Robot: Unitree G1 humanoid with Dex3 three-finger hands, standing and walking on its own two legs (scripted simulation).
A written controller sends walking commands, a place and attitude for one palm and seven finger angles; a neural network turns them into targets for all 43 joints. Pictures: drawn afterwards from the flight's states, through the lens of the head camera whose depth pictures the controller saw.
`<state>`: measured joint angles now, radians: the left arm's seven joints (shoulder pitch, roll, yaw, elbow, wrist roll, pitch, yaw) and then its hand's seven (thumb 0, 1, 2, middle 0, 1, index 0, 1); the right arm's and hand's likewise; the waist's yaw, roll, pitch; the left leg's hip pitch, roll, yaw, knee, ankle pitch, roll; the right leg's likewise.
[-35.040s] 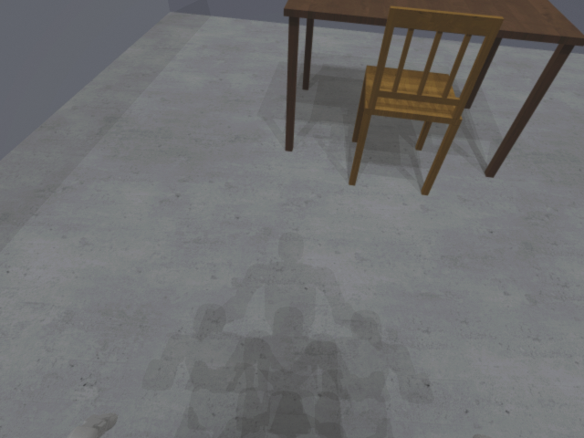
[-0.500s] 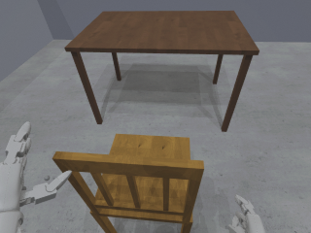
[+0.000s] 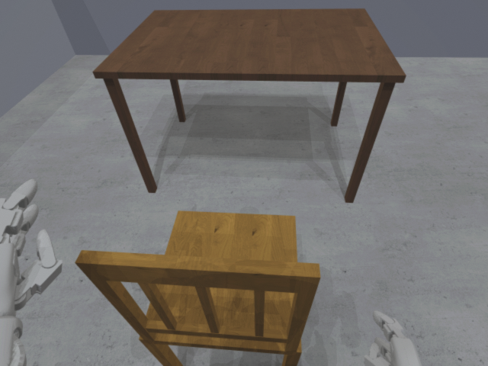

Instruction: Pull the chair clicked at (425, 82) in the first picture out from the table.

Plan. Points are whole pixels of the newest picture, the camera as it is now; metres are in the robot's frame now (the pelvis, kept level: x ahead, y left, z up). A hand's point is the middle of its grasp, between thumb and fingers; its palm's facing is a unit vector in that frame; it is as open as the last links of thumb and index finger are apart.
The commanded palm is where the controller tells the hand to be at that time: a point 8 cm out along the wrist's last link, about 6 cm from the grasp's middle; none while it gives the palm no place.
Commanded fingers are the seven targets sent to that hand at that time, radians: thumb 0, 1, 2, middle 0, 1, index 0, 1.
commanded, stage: draw the hand back to the body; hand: left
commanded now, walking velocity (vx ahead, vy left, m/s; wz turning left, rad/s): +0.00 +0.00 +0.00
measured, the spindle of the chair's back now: (209, 308) +0.25 +0.11 -0.12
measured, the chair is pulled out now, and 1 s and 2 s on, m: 0.66 0.66 0.66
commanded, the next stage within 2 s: step back with the hand held close in 0.08 s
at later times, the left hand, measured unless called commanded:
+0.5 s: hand (60, 274) +0.18 +0.25 +0.15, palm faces +0.32 -0.78 -0.53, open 7.4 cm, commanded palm +0.12 +0.30 +0.18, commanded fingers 0.00 0.90 0.90 -0.20 -0.30 -0.20 -0.30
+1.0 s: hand out of the picture +0.09 +0.27 +0.17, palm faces +0.44 -0.74 -0.51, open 7.4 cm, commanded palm +0.02 +0.31 +0.18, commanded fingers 0.00 0.90 0.90 -0.20 -0.30 -0.20 -0.30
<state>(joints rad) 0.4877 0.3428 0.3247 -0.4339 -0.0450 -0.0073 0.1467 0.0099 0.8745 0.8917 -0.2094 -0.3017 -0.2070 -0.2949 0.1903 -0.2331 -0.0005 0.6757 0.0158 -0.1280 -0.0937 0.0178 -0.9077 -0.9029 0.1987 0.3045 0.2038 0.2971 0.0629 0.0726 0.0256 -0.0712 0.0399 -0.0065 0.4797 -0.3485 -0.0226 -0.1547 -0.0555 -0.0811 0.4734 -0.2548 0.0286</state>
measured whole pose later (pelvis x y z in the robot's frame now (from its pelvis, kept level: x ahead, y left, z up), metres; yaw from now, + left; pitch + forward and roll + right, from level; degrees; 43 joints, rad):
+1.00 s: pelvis -0.12 +0.00 -0.01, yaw +1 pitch -1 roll -1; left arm 0.53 0.45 0.43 -0.55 -0.01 -0.14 0.19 0.01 0.89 0.90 -0.22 -0.31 -0.21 -0.30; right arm 0.25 -0.21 0.00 0.58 0.03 -0.11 -0.12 0.02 -0.91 -0.90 0.20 0.30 0.20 0.30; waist -0.02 0.00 0.05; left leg -0.38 0.02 -0.03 0.63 -0.23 0.00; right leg -0.42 -0.05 -0.06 0.58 -0.26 0.02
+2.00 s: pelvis -0.26 -0.01 +0.00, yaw +0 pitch -2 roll -1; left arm 0.61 0.45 0.42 -0.55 -0.02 -0.19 0.16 0.01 0.89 0.90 -0.22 -0.31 -0.21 -0.30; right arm 0.26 -0.20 -0.02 0.65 0.03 -0.15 -0.09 0.02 -0.91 -0.90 0.20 0.30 0.20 0.30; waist -0.02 -0.04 0.00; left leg -0.28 0.03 -0.01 0.55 -0.25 0.00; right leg -0.24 -0.04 -0.05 0.48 -0.21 0.03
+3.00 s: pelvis -0.25 +0.00 +0.01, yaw +1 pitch +0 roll -1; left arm 0.56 0.43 0.41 -0.46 -0.02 -0.21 0.15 0.01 0.89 0.90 -0.21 -0.31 -0.21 -0.30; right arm 0.20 -0.17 0.01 0.67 0.02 -0.17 -0.08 0.02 -0.91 -0.90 0.20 0.30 0.21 0.30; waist 0.00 -0.01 0.02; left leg -0.24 0.01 -0.01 0.45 -0.22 0.01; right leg -0.17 0.00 0.02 0.38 -0.22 0.02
